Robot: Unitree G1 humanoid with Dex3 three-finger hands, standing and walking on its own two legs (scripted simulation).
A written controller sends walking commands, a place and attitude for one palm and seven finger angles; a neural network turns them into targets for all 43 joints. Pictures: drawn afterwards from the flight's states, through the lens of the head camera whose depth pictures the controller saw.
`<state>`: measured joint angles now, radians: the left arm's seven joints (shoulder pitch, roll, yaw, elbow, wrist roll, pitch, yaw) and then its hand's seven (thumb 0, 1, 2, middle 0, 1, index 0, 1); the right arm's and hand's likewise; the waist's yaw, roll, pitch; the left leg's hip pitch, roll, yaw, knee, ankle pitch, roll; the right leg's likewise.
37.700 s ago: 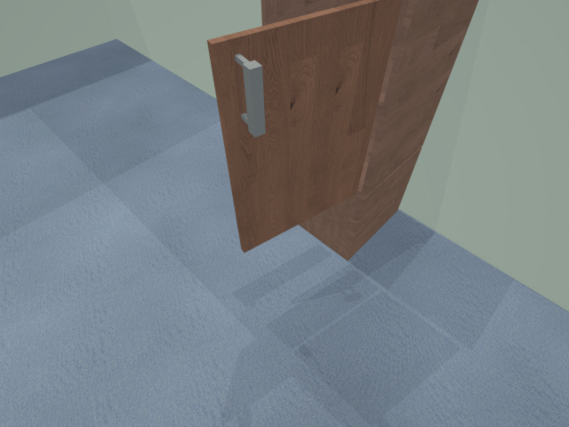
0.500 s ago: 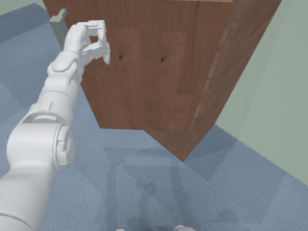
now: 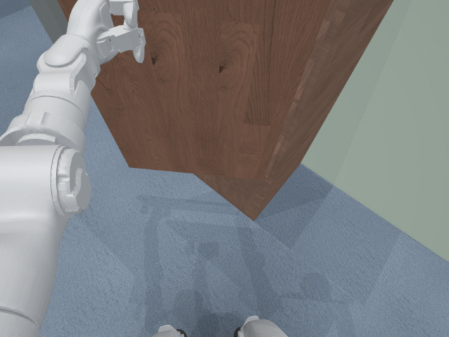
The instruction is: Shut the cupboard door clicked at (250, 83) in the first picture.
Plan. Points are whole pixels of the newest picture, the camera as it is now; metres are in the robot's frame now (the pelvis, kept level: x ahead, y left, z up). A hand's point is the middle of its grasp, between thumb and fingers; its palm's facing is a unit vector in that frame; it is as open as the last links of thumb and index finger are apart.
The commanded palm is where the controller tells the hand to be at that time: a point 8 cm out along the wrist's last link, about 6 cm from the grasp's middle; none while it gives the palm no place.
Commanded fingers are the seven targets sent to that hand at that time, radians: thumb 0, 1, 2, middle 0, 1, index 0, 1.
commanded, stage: push the door shut along its arc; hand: left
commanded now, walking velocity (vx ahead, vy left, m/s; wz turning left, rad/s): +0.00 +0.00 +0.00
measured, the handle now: (66, 26) +0.59 +0.16 +0.18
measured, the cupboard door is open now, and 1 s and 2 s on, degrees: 35 26 26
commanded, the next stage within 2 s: pull the fist back off the door in 0.24 s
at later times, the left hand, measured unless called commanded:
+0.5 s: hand (155, 17) +0.58 +0.02 +0.19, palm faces -0.03 -0.99 +0.12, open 3.1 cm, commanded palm +0.58 +0.06 +0.19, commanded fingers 0.00 0.90 0.90 -1.30 -1.50 -1.30 -1.50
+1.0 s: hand (155, 43) +0.53 +0.03 +0.19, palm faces +0.01 -1.00 -0.03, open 3.1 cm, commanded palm +0.49 +0.08 +0.19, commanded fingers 0.00 0.90 0.90 -1.30 -1.50 -1.30 -1.50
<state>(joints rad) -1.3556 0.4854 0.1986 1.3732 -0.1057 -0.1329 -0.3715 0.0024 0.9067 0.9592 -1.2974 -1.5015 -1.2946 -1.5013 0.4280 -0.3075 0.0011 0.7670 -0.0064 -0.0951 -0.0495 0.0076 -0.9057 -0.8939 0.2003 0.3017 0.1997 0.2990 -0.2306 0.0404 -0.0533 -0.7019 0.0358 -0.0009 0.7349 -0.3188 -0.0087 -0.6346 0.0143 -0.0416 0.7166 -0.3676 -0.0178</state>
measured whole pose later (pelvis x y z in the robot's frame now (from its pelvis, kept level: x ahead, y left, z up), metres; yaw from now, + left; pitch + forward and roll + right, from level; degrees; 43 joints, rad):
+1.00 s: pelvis +0.02 -0.01 +0.01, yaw -2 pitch +12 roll +0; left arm -1.07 0.19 0.25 1.13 -0.01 -0.16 0.15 0.01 0.90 0.90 -1.30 -1.50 -1.29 -1.50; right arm 0.47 -0.27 -0.04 0.72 -0.03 -0.04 0.06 0.01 -0.91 -0.89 0.20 0.30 0.20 0.30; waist -0.15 0.06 -0.12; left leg -0.53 0.05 0.03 0.64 -0.32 -0.02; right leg -0.49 0.03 -0.01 0.64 -0.36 -0.02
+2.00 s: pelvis +0.00 +0.00 +0.03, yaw -1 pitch -2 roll +0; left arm -0.14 0.21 0.07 0.08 -0.10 0.00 0.03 0.01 0.89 0.90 -1.15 -1.34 -1.15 -1.34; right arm 0.12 -0.23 0.04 0.57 0.04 -0.04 -0.05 0.01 -0.91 -0.89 0.19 0.30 0.19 0.30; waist 0.01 0.05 -0.04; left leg -0.19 0.02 0.03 0.46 -0.23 0.00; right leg -0.14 0.00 -0.01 0.47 -0.28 -0.01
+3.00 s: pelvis +0.02 +0.01 +0.03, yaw +0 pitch -4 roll +0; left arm 0.47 0.35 0.34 -0.38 -0.07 -0.08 0.10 0.01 0.88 0.90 -0.21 -0.31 -0.21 -0.31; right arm 0.19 -0.22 0.03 0.63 0.01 -0.07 -0.08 0.01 -0.91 -0.89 0.20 0.30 0.20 0.30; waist 0.06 0.06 -0.01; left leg -0.11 0.01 0.02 0.42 -0.25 0.00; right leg -0.04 -0.01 -0.02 0.38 -0.28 0.00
